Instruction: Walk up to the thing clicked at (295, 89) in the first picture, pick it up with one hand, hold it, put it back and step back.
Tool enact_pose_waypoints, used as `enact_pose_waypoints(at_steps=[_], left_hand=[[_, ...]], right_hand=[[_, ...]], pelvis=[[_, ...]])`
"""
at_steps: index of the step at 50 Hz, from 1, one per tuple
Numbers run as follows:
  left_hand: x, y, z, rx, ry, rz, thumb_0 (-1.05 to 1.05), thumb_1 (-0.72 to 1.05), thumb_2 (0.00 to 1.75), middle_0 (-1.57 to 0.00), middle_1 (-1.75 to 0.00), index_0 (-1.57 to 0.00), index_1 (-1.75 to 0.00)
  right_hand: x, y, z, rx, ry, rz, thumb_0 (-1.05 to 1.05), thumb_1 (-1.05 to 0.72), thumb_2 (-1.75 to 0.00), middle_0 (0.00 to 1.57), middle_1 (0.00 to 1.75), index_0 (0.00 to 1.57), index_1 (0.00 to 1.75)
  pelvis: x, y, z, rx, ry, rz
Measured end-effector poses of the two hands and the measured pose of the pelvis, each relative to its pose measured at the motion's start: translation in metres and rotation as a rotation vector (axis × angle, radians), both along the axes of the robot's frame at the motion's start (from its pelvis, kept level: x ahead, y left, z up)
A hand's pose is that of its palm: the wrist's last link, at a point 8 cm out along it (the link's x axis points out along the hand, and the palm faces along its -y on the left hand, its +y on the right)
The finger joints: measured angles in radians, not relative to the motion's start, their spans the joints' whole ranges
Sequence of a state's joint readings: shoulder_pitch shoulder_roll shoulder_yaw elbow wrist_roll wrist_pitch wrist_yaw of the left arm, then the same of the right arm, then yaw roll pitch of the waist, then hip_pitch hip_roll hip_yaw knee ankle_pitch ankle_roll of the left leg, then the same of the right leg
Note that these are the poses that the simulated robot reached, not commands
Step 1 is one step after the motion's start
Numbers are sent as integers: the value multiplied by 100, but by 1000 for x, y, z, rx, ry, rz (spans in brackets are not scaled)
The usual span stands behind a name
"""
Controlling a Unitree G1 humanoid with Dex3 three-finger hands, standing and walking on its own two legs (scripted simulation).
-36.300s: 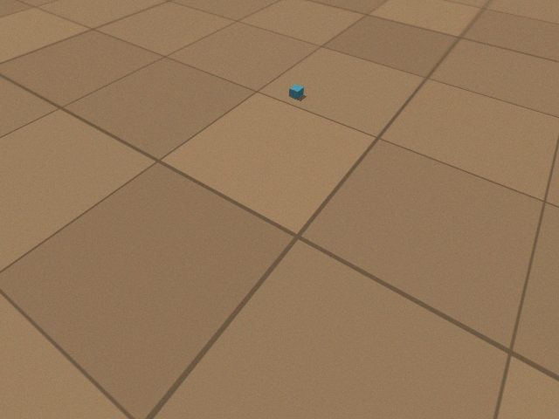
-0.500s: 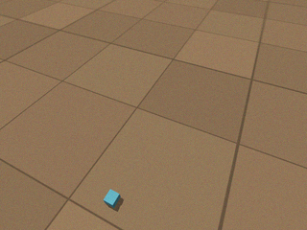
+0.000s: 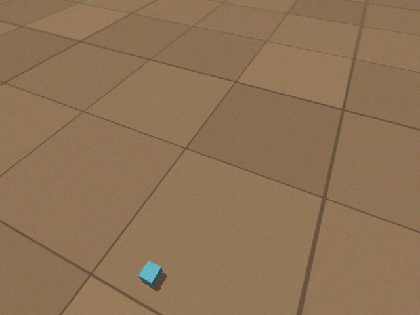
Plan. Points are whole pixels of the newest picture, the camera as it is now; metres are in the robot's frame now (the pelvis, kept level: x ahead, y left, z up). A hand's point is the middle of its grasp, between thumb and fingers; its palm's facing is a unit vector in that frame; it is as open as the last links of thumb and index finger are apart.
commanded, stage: stand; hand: left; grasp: from above
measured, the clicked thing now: (150, 273) +0.45 +0.27 -0.76
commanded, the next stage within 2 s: step back in 0.52 s
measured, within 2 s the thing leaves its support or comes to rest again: neither
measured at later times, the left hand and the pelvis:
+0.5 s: hand out of the picture +0.07 +0.25 -0.16, palm faces -0.01 -0.94 -0.34, open 7.4 cm; pelvis +0.00 +0.00 +0.00, yaw +0 degrees
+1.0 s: hand out of the picture +0.07 +0.31 -0.18, palm faces -0.04 -0.93 -0.36, open 7.4 cm; pelvis -0.07 +0.05 -0.02, yaw -1 degrees
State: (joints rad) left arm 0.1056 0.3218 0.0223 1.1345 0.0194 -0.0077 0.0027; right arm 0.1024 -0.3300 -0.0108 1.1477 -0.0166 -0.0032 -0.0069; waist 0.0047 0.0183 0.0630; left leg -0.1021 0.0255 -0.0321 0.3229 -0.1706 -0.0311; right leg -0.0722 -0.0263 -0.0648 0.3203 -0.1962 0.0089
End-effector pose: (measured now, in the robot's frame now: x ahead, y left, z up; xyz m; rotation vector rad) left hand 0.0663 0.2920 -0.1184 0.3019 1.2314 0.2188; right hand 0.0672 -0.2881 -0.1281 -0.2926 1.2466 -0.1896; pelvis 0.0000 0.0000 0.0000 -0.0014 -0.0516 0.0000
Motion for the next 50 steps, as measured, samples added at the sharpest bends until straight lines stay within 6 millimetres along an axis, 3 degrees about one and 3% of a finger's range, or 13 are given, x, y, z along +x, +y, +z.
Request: enact_pose_waypoints(at_steps=[26,33,37,43,50], left_hand=[[-1,-2,-1,-2,5,-7,0,90,89,-20,-30,-20,-30],[0,17,-3,22,-20,11,0,90,89,-21,-30,-20,-30],[7,37,-9,40,-43,-23,1,90,89,-21,-30,-20,-30],[24,63,-25,34,-113,-34,1,90,89,-20,-30,-20,-30],[-3,63,-24,20,-65,-71,0,90,89,-20,-30,-20,-30]], right_hand=[[-1,-5,1,-5,2,3,0,-91,-90,20,30,20,30],[-2,-10,-2,-25,-14,-1,0,-91,-90,20,30,20,30],[-15,-7,1,-60,-10,-7,0,-91,-90,20,30,20,30],[-54,10,1,-116,53,16,0,-91,-90,20,30,20,30],[-77,28,8,-113,22,-11,0,-91,-90,20,30,20,30]], pelvis=[[2,-3,0,2,1,-3],[-20,5,-9,-9,8,4],[-31,21,-15,-2,17,5],[-52,43,-27,-11,19,18],[-72,52,-19,-17,28,-16]])
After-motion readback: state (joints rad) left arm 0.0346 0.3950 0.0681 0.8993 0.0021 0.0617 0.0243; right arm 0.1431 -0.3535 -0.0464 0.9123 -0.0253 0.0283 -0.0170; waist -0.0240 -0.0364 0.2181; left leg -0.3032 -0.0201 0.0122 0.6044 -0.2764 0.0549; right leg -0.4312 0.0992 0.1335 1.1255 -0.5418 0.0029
